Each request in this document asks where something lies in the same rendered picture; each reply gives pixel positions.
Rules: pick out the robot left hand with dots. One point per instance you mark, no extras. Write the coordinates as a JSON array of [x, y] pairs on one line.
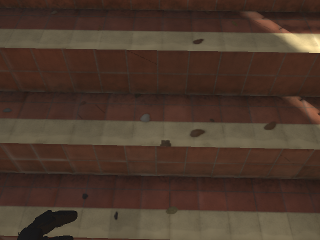
[[45, 223]]

